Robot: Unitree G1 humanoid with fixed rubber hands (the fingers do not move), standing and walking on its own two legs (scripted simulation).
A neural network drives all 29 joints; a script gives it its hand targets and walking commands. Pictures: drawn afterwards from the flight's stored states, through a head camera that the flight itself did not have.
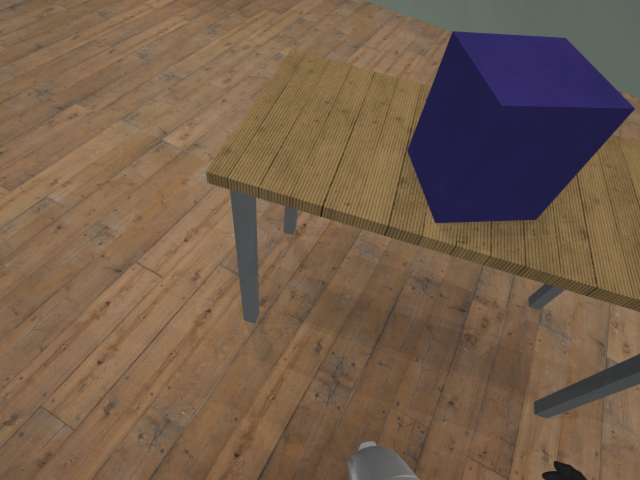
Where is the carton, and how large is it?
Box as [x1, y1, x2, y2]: [407, 31, 634, 222]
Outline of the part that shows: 453,31 407,150 435,222 535,219 634,108 565,38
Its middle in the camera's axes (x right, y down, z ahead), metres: +0.32 -0.20 +0.69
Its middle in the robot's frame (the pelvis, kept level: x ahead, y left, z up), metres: +0.66 -0.31 +0.06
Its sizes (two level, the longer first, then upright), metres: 0.210 0.200 0.250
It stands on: a table, 0.70 m high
